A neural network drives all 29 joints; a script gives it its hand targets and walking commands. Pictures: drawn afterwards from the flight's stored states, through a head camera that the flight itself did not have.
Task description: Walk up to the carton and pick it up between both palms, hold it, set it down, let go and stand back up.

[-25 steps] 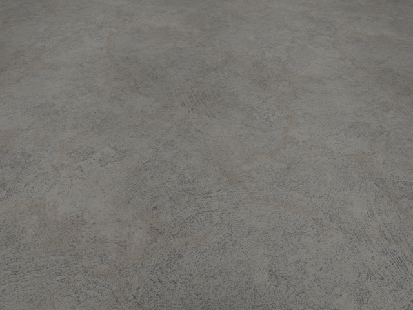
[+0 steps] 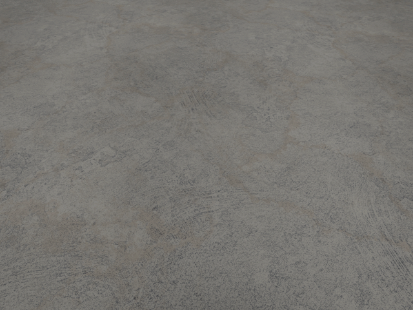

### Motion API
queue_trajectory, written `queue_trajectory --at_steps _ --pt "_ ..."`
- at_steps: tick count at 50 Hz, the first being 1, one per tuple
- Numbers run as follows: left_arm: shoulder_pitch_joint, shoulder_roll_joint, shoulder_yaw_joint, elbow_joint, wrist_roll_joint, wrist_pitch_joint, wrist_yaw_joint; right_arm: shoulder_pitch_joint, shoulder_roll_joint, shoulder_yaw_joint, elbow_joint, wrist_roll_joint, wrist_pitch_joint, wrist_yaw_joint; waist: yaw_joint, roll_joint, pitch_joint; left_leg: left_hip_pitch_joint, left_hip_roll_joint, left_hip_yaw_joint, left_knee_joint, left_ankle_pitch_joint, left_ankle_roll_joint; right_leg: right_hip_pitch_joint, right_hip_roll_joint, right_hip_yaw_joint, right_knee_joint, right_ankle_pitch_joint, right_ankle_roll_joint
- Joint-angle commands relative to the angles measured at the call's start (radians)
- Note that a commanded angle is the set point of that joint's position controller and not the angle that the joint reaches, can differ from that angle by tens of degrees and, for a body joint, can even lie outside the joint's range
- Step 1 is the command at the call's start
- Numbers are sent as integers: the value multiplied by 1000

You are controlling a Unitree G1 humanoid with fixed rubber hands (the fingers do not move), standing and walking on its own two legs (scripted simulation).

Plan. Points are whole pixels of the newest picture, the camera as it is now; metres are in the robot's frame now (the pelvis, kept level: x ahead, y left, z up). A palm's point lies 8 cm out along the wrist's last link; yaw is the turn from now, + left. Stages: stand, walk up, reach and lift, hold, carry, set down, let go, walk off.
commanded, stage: stand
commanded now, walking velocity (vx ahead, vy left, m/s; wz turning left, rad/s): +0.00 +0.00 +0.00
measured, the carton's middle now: out of the picture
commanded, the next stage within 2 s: walk up in 0.62 s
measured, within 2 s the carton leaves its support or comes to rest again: neither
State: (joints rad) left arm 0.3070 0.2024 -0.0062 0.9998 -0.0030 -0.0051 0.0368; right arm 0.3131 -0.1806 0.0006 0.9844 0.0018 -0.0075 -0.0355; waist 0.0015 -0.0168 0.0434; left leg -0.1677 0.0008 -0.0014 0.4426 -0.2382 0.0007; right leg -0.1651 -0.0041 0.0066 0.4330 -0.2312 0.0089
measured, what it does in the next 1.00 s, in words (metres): stands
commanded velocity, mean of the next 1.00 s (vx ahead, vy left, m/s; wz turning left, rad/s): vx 0.00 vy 0.00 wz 0.00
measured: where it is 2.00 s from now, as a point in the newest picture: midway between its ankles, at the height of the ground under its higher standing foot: outside the picture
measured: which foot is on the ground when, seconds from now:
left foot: down 0.00-1.00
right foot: down 0.00-1.00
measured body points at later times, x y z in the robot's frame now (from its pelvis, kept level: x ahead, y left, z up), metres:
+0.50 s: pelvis +0.00 +0.00 +0.00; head +0.01 +0.01 +0.45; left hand +0.01 +0.23 -0.16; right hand +0.01 -0.23 -0.15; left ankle +0.00 +0.12 -0.74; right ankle +0.00 -0.12 -0.74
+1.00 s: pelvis -0.03 +0.03 -0.01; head +0.03 +0.03 +0.44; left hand +0.02 +0.28 -0.16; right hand +0.06 -0.25 -0.14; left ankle -0.02 +0.13 -0.70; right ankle +0.00 -0.12 -0.74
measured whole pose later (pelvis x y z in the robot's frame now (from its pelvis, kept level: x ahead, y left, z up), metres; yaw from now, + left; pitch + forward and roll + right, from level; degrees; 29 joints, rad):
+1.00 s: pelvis -0.03 +0.03 -0.01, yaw -9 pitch +0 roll -1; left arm 0.27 0.21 0.04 0.96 0.04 0.01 0.06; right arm 0.09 -0.25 -0.04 0.91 0.01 0.04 -0.05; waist 0.05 0.00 0.14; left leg -0.41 -0.05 -0.04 0.91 -0.47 0.01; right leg -0.31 0.05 0.15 0.50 -0.19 0.01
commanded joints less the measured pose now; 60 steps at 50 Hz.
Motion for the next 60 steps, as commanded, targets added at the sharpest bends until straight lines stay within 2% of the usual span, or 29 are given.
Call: queue_trajectory --at_steps 1,4,8,18,31,33,36,40,41,42,43,44,45,46,47,48,49,51,52,53,54,55,56,57,58,59,60 --pt "61 114 26 -32 1 -14 6 56 -138 -28 -32 0 -15 -8 1 15 17 -16 92 -91 -104 99 14 -31 -94 86 -91 96 -22" --pt "62 108 26 -23 0 -13 8 55 -134 -27 -20 0 -14 -9 2 28 46 -36 94 -92 -111 94 12 -33 -94 86 -92 95 -20" --pt "57 106 23 -10 -2 -13 9 63 -128 -25 -15 0 -15 -9 1 11 39 -27 94 -92 -110 108 11 -32 -94 81 -90 106 -20" --pt "59 101 21 8 0 -13 12 58 -119 -24 7 0 -14 -12 1 34 43 -28 95 -91 -117 93 11 -26 -97 87 -100 91 -21" --pt "66 87 17 32 -1 -14 13 66 -109 -20 26 1 -15 -16 1 10 45 -18 97 -88 -113 115 8 -30 -97 80 -104 103 -20" --pt "64 84 17 34 0 -15 15 70 -105 -20 30 0 -14 -16 -4 29 30 -12 97 -86 -113 116 9 -23 -98 84 -104 111 -23" --pt "59 86 17 32 -1 -16 14 67 -110 -19 31 1 -16 -17 0 16 33 -10 97 -85 -113 132 8 -18 -98 82 -102 127 -19" --pt "67 86 17 41 0 -16 15 69 -99 -18 37 1 -17 -17 0 27 30 0 99 -84 -113 150 9 -19 -99 80 -98 138 -19" --pt "10 178 65 -10 -1 -16 22 -157 -232 -66 -45 -9 -2 -21 42 31 131 4 68 43 64 313 46 -199 -71 146 -2 505 -38" --pt "60 196 70 -11 12 -19 26 -179 -242 -70 -70 -17 8 -21 50 -1 63 7 41 58 185 307 53 -176 -115 205 5 616 -71" --pt "74 227 80 -29 17 -18 28 -144 -201 -68 -81 -9 17 -19 40 -67 12 -54 -9 57 302 225 44 -119 -170 292 -20 655 -135" --pt "86 263 95 -44 24 -15 30 -128 -160 -62 -90 -2 29 -19 53 -143 -15 -158 -70 53 417 -49 26 -54 -239 399 -65 698 -220" --pt "96 276 103 -52 36 -11 33 -142 -130 -58 -104 -6 40 -22 68 -199 -30 -252 -92 7 575 -325 11 -34 -311 505 -104 730 -306" --pt "65 286 110 -69 46 -3 37 -140 -133 -57 -115 -8 47 -26 44 -160 -30 -265 -54 -64 620 -361 6 -64 -332 519 -89 714 -346" --pt "2 288 114 -95 51 5 42 -120 -134 -53 -122 3 45 -24 13 -143 -43 -260 -25 -108 596 -320 8 -65 -303 469 -55 715 -334" --pt "-56 275 112 -116 56 11 45 -125 -144 -52 -128 13 39 -22 -6 -126 -58 -249 -19 -122 531 -261 6 -65 -250 425 -25 714 -296" --pt "-80 266 113 -140 59 14 44 -144 -158 -55 -137 18 31 -17 -7 -126 -83 -224 -28 -112 460 -199 2 -66 -207 414 -8 710 -259" --pt "-84 251 109 -179 59 26 36 -146 -165 -52 -159 20 23 -12 -10 -147 -133 -132 -40 -98 238 -134 -6 -54 -155 425 40 690 -199" --pt "-90 241 106 -192 54 33 30 -124 -166 -51 -160 19 20 -12 -21 -143 -157 -56 -48 -79 112 -62 -4 -70 -123 417 68 638 -167" --pt "-93 232 101 -206 42 39 21 -81 -186 -55 -167 14 16 -14 -41 -106 -191 81 -31 -74 -48 48 7 -147 -89 407 102 508 -127" --pt "-30 161 87 -216 29 41 13 -91 -256 -71 -184 -9 16 -21 -24 97 -220 208 126 -239 -133 61 52 -303 32 293 233 198 -53" --pt "16 134 85 -229 35 46 20 -180 -365 -100 -223 -25 22 -28 9 300 -197 168 420 -494 -154 222 154 -471 145 115 446 -370 29" --pt "-9 203 104 -226 67 59 33 -202 -386 -117 -209 -31 26 -31 -21 276 -193 17 548 -587 -194 197 273 -404 63 119 694 -421 28" --pt "-2 260 124 -201 75 66 23 -249 -306 -91 -218 -34 23 -36 12 131 -146 -49 458 -472 -179 226 226 -343 43 174 756 -364 23" --pt "2 290 135 -173 69 75 10 -294 -254 -61 -230 -38 23 -30 42 84 -53 -39 356 -303 -132 345 151 -384 51 202 757 -290 29" --pt "30 279 135 -149 57 82 -4 -321 -252 -62 -245 -41 25 -27 59 86 -37 -26 291 -200 -99 385 105 -391 47 186 775 -220 33" --pt "44 268 130 -138 52 88 -17 -328 -254 -65 -247 -38 26 -23 60 122 -38 -7 260 -163 -87 356 84 -399 41 167 800 -167 43"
